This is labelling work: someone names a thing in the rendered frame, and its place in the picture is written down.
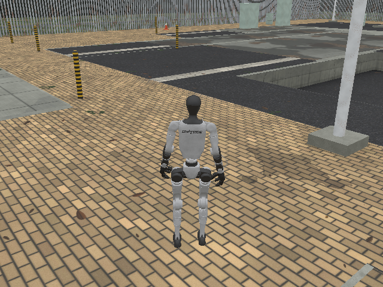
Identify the right robot upper arm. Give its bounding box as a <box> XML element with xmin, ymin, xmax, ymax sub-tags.
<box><xmin>205</xmin><ymin>122</ymin><xmax>219</xmax><ymax>155</ymax></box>

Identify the left robot upper arm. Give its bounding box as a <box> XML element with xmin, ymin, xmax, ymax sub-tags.
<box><xmin>165</xmin><ymin>120</ymin><xmax>180</xmax><ymax>153</ymax></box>

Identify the robot right forearm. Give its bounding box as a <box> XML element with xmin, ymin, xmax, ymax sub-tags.
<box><xmin>213</xmin><ymin>147</ymin><xmax>224</xmax><ymax>173</ymax></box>

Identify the robot left forearm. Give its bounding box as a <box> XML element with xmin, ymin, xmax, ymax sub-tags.
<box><xmin>161</xmin><ymin>144</ymin><xmax>171</xmax><ymax>168</ymax></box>

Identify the right robot hand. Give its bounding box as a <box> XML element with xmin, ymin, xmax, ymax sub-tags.
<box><xmin>211</xmin><ymin>172</ymin><xmax>225</xmax><ymax>187</ymax></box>

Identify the humanoid robot torso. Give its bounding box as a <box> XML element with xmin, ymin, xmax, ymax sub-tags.
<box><xmin>178</xmin><ymin>118</ymin><xmax>206</xmax><ymax>179</ymax></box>

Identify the left robot hand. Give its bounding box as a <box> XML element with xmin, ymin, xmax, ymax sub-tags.
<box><xmin>160</xmin><ymin>166</ymin><xmax>172</xmax><ymax>179</ymax></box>

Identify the robot head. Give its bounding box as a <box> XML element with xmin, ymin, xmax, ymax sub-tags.
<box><xmin>183</xmin><ymin>95</ymin><xmax>203</xmax><ymax>124</ymax></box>

